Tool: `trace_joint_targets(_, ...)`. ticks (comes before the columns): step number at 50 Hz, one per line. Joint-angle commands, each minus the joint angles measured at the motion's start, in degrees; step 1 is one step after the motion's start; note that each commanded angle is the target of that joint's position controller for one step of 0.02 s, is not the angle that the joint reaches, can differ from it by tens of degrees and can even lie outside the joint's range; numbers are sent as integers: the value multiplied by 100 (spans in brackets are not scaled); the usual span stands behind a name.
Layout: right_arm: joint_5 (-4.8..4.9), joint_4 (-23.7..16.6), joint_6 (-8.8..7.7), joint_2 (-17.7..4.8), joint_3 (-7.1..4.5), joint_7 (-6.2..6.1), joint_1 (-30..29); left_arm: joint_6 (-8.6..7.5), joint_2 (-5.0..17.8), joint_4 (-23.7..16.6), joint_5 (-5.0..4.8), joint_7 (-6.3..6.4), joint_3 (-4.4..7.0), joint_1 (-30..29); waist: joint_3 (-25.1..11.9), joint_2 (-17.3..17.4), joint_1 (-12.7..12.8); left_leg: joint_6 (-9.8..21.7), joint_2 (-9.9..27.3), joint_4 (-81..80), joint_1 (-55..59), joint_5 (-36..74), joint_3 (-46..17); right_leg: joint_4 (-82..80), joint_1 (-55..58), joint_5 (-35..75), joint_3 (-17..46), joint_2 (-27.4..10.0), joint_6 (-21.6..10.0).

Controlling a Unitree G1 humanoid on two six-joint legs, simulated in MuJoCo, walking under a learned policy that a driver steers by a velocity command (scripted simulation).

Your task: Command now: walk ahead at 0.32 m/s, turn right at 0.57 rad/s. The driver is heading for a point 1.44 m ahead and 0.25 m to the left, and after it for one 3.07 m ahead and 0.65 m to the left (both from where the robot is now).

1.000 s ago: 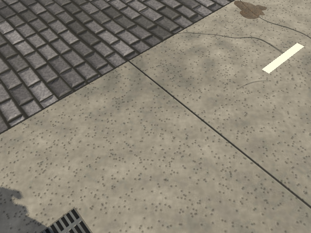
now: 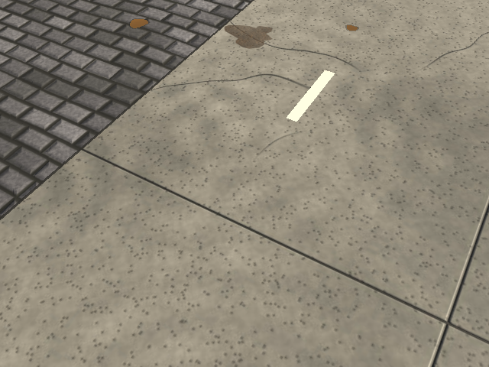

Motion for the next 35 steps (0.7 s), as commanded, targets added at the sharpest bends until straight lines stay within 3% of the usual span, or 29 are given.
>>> trace_joint_targets(1,26,-635,-222,-381,-36,14,-911,-140,1027,-211,22,-2,287,342,352,-724,258,25,-67,-518,-902,26,13,-703,362,-1235,1878,-1505,-869)
trace_joint_targets(6,71,-754,-368,-319,33,36,-933,-244,962,-149,47,-42,258,322,375,-748,201,255,-161,-1269,204,-20,176,-478,-270,-1010,1937,-1486,-750)
trace_joint_targets(8,84,-620,-444,-277,35,-14,-355,-257,943,-130,26,-28,234,106,361,-633,-190,400,-251,-1974,1506,230,278,-149,-922,-736,1812,-1310,-518)
trace_joint_targets(9,49,-504,-501,-369,-2,-74,63,-284,828,-95,17,-17,192,126,224,-438,-393,467,-251,-2196,2334,169,213,282,-1279,-461,1658,-1090,-362)
trace_joint_targets(10,-15,-409,-570,-711,-92,-158,729,-352,580,-146,-25,-21,108,40,-123,96,-737,646,486,-2582,3263,-528,-616,1378,-1747,-416,1142,-740,-134)
trace_joint_targets(11,-97,-372,-563,-1354,-217,-216,1312,-400,149,-322,-128,-39,-9,116,-644,1301,-819,1175,1875,-3400,4175,-2388,-2911,3141,-2738,-1529,74,49,159)
trace_joint_targets(12,-34,-162,-513,-1402,-298,-174,1426,-339,644,-264,-1,6,78,193,-284,1092,-660,1560,2257,-3737,3655,-3195,-4150,4034,-3397,-1943,-167,28,151)
trace_joint_targets(13,34,-233,-501,-937,-198,-116,1107,-306,753,-169,74,-22,106,33,271,365,-471,1541,2006,-3665,3188,-3072,-3606,4417,-3493,-1484,12,-288,101)
trace_joint_targets(14,77,-274,-527,-626,-121,-71,817,-314,659,-129,104,-101,77,-131,486,131,-358,1439,1679,-3674,2812,-2284,-2864,4369,-3388,-1044,-51,-468,131)
trace_joint_targets(16,66,-227,-598,-341,-20,-62,701,-271,562,-87,162,-202,52,-254,421,369,-226,1254,1185,-3776,2568,-779,-1833,4176,-3125,-578,-311,-713,256)
trace_joint_targets(19,139,-6,-712,-349,-20,-17,1033,-228,463,-107,212,-258,2,-464,236,474,-204,1344,982,-3749,2644,1033,-1164,4237,-3178,-197,-645,-817,418)
trace_joint_targets(22,216,230,-710,-276,2,-6,1430,-225,318,-386,236,-267,-81,-1295,390,383,-337,1506,880,-3793,2649,1942,-965,3635,-3475,107,-995,-1001,621)
trace_joint_targets(25,194,383,-673,-354,-22,-37,1640,-238,114,-598,160,-291,-207,-1980,469,439,-461,1442,696,-3698,2380,2432,-751,2501,-2987,535,-1168,-882,718)
trace_joint_targets(27,178,453,-651,-483,-52,-55,1751,-247,151,-665,107,-273,-224,-2241,452,449,-504,1403,754,-3564,2341,2668,-807,1986,-2558,663,-1193,-759,701)
trace_joint_targets(30,169,509,-618,-587,-73,-84,1718,-287,318,-646,79,-179,-183,-2148,355,423,-348,1280,953,-3200,2436,3074,-1044,1537,-1840,575,-1098,-662,531)
trace_joint_targets(32,181,520,-610,-680,-96,-76,1589,-359,533,-349,93,-66,-80,-1261,-55,275,98,1103,754,-2136,2331,3820,-921,971,-489,410,-1134,-457,340)
trace_joint_targets(33,213,498,-619,-609,-83,-54,1578,-437,785,-134,178,20,13,-484,-560,54,411,996,442,-1033,1777,3312,-700,890,753,361,-857,-783,175)
trace_joint_targets(34,219,259,-631,-236,2,-45,1611,-475,1277,-120,307,116,118,472,-1471,-708,704,921,67,637,901,1215,-384,712,2022,-872,757,-2380,-57)
trace_joint_targets(35,387,170,-555,96,43,-78,2237,-385,1589,-123,299,103,207,295,-1848,-1872,298,816,-580,2012,-543,-1700,13,-119,2554,-1556,3059,-3449,-569)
